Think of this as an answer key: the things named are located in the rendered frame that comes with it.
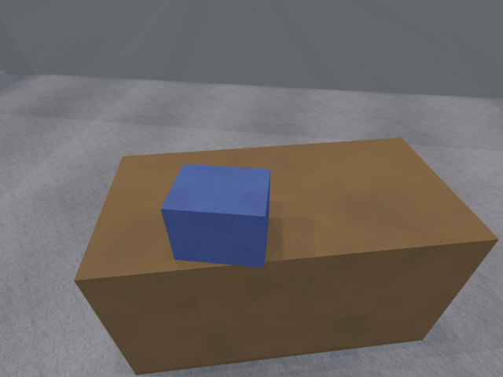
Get carton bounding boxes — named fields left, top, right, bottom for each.
left=161, top=164, right=270, bottom=268

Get pedestal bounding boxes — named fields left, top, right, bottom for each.
left=74, top=137, right=499, bottom=375

